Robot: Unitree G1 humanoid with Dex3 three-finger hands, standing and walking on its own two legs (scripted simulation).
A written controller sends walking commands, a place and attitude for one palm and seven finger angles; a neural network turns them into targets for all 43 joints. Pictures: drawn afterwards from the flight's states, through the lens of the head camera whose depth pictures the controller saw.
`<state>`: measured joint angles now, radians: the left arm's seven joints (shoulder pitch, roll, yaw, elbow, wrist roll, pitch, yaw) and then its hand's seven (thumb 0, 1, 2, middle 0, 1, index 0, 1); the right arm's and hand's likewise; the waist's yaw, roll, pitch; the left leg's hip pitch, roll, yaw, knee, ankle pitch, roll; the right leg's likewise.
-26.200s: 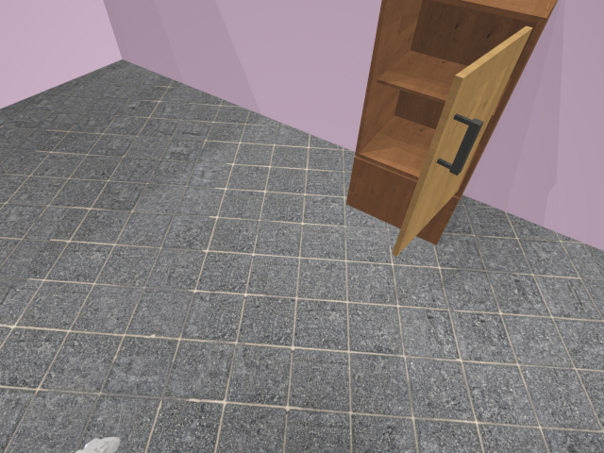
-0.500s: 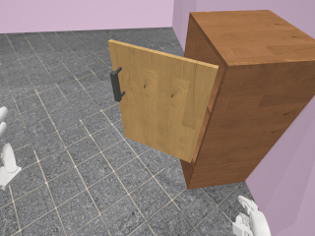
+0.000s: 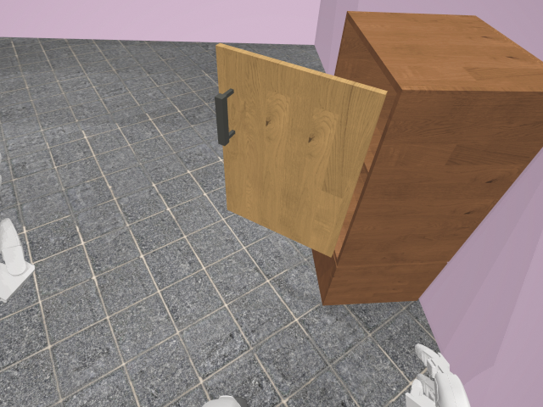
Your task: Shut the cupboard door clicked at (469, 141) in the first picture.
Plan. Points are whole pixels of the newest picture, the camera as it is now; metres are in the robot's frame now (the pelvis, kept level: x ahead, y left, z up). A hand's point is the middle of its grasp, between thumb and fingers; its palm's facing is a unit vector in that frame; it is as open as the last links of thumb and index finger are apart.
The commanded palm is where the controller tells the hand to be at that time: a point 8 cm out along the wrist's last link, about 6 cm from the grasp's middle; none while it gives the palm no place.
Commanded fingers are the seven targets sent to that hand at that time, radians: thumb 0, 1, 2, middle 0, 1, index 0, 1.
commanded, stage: step back with the hand held close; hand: left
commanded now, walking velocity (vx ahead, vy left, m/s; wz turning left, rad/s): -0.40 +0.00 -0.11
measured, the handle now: (226, 117) +0.81 +0.15 -0.02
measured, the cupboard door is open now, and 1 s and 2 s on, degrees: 57 57 57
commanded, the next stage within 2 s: stop stepping back and stand still in 0.26 s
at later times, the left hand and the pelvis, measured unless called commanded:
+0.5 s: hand out of the picture +0.05 +0.30 +0.18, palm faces +0.43 -0.82 -0.39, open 7.4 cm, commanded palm -0.04 +0.32 +0.19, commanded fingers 0.00 0.90 0.90 -0.20 -0.30 -0.20 -0.30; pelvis -0.18 +0.02 +0.00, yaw +0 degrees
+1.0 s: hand out of the picture -0.06 +0.26 +0.16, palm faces +0.19 -0.85 -0.49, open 7.4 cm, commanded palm -0.11 +0.32 +0.19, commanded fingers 0.00 0.90 0.90 -0.20 -0.30 -0.20 -0.30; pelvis -0.29 +0.04 +0.00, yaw -8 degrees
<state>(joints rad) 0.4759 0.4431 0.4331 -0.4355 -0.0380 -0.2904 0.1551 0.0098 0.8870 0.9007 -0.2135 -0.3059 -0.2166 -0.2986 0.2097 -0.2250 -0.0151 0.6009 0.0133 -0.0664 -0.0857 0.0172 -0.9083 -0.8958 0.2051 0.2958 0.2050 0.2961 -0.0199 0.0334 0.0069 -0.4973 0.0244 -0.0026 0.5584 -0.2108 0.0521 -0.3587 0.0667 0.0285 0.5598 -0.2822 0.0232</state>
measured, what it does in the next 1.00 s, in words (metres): walks backwards: right foot, then left foot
